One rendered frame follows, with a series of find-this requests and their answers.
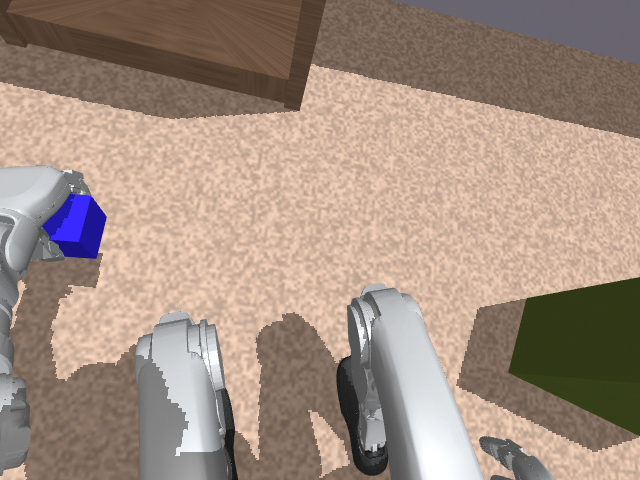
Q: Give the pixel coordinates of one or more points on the bookshelf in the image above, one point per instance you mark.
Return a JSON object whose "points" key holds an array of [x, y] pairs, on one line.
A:
{"points": [[262, 48]]}

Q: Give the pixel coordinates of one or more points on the left robot foot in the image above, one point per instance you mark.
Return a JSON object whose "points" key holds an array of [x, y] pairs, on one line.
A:
{"points": [[229, 436]]}

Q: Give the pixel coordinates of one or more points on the left robot arm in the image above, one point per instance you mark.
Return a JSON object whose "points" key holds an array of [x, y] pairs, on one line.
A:
{"points": [[18, 239]]}

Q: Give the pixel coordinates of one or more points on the right robot foot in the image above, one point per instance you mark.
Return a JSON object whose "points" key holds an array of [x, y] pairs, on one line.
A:
{"points": [[368, 462]]}

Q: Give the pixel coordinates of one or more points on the right robot hand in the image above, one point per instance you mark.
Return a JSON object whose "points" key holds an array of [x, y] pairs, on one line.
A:
{"points": [[512, 456]]}

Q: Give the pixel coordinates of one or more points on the left robot hand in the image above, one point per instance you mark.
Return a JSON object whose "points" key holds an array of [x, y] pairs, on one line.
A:
{"points": [[38, 192]]}

